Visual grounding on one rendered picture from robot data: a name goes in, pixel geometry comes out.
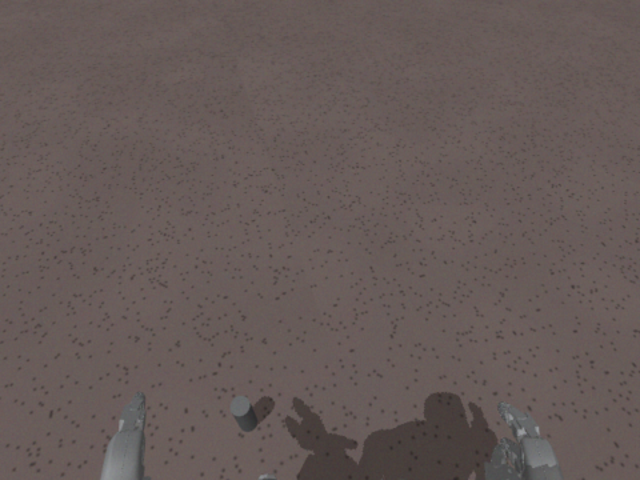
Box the can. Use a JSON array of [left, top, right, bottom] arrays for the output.
[[230, 396, 257, 432]]

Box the right robot hand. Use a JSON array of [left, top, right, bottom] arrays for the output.
[[484, 402, 564, 480]]

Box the left robot hand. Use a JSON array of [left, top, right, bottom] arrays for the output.
[[100, 392, 151, 480]]

